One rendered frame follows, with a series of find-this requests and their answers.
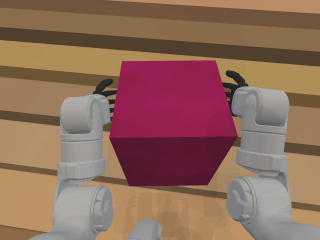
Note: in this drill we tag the robot right upper arm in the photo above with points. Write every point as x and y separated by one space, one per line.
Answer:
263 207

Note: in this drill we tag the robot right hand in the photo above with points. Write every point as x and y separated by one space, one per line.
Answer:
241 83

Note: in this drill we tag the right robot forearm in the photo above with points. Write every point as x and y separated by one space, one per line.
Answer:
264 114

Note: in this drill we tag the robot left upper arm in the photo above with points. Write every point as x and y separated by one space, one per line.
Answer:
81 212

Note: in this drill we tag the robot left thigh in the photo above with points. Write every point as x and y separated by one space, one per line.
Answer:
146 229

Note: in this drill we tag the carton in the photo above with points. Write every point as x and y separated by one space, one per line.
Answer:
171 124

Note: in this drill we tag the left robot forearm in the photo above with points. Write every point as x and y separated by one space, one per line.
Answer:
81 132

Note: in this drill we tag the robot left hand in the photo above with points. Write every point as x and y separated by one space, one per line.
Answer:
98 90

